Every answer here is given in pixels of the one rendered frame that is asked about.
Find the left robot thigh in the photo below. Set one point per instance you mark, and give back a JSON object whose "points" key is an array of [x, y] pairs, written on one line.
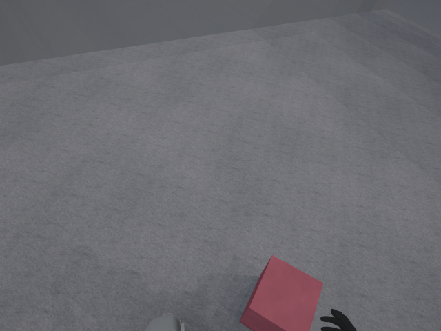
{"points": [[166, 323]]}

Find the carton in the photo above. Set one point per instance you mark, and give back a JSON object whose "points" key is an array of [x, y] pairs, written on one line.
{"points": [[284, 299]]}

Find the robot right hand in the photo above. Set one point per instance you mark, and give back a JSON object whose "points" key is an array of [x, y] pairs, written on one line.
{"points": [[340, 320]]}

